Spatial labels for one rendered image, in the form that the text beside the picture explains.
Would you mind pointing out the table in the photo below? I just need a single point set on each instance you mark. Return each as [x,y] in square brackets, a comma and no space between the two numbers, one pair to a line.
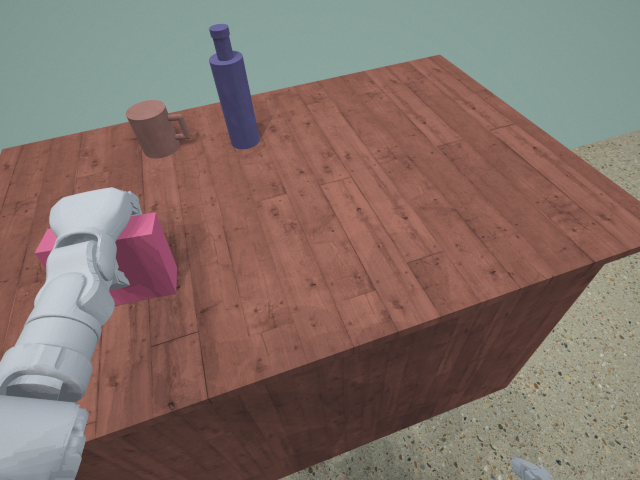
[398,244]

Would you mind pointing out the left robot upper arm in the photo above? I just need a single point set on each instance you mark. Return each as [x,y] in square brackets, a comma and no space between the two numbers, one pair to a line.
[40,439]

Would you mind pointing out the robot right hand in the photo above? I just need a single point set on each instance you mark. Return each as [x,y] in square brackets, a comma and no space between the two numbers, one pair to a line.
[528,471]

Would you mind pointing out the robot left forearm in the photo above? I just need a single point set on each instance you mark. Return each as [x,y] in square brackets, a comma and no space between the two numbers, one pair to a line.
[51,358]

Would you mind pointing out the sponge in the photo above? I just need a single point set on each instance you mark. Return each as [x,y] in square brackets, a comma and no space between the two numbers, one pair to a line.
[143,255]

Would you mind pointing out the robot left hand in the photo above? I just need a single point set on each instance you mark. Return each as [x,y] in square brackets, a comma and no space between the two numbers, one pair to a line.
[108,210]

